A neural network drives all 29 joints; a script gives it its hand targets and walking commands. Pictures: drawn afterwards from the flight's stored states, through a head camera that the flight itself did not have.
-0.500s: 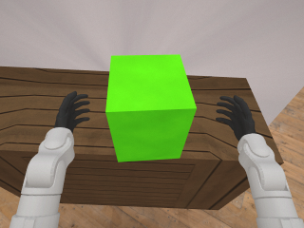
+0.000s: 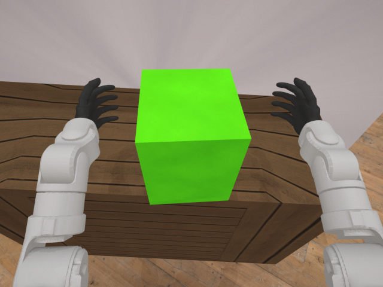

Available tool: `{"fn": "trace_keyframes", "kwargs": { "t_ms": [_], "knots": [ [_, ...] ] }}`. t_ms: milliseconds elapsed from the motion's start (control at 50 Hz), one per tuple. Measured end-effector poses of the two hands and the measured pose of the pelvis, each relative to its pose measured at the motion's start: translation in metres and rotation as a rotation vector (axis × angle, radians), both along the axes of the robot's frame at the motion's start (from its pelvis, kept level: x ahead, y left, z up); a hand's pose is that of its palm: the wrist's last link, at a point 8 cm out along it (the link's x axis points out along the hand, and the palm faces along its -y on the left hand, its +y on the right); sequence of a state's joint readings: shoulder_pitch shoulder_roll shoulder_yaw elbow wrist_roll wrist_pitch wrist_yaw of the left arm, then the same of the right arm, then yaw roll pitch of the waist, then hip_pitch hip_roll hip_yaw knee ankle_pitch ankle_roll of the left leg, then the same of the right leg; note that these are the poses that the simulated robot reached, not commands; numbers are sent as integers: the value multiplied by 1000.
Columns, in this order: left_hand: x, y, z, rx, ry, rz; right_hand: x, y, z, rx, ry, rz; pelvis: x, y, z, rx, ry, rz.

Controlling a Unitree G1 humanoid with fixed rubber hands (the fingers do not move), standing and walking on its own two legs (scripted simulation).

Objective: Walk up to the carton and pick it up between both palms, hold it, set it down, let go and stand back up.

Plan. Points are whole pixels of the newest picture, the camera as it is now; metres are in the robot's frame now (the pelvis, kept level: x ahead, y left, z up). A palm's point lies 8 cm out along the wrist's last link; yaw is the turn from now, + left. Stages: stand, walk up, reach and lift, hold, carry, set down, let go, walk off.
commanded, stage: reach and lift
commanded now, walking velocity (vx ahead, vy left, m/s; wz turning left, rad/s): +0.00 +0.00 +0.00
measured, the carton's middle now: (188, 139) +0.42 +0.04 +0.04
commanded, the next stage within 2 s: none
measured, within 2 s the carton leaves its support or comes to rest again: neither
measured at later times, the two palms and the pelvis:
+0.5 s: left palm (89, 92) +0.40 +0.23 +0.18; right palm (298, 87) +0.45 -0.17 +0.19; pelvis +0.01 +0.01 +0.00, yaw +0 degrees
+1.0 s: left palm (94, 127) +0.39 +0.24 +0.09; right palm (279, 123) +0.43 -0.16 +0.11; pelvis +0.00 +0.01 +0.00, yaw +0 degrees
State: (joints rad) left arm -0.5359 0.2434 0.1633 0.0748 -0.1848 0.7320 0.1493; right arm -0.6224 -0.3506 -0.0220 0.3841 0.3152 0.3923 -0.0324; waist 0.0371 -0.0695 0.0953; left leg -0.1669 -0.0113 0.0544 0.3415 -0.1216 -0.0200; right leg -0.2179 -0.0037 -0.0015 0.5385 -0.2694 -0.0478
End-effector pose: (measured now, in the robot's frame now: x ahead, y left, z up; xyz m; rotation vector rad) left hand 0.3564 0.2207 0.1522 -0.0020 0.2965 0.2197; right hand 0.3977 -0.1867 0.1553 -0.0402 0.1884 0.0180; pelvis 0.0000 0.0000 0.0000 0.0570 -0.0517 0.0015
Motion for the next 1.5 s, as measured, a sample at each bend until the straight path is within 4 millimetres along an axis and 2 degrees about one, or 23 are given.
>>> {"fn": "trace_keyframes", "kwargs": {
  "t_ms": [140,300,460,720,900,1020,1140,1380,1500],
  "knots": [
    [16,-1,15,-6,-7,6,17,5,13,5,2,0,0,2,0,-3,1,0],
    [32,0,26,-15,-15,10,34,15,32,5,-8,11,2,4,0,-7,13,0],
    [46,3,33,-25,-15,28,48,18,42,1,14,-8,4,7,0,-12,32,1],
    [41,17,-11,-38,10,43,44,10,2,-1,69,-37,6,10,0,-18,41,0],
    [37,25,-45,-28,-10,73,36,19,-31,42,90,-12,3,9,-1,-25,67,-3],
    [38,18,-67,-9,-20,58,36,30,-53,66,104,-6,4,10,-2,-33,124,-5],
    [43,10,-85,-28,-25,48,41,33,-62,66,89,-12,8,13,-3,-40,177,-6],
    [47,3,-92,-32,-37,42,48,40,-66,67,67,-2,12,15,-4,-43,204,-5],
    [47,-11,-87,-36,-58,15,46,52,-66,95,62,20,11,15,-4,-43,205,-5]
  ]
}}
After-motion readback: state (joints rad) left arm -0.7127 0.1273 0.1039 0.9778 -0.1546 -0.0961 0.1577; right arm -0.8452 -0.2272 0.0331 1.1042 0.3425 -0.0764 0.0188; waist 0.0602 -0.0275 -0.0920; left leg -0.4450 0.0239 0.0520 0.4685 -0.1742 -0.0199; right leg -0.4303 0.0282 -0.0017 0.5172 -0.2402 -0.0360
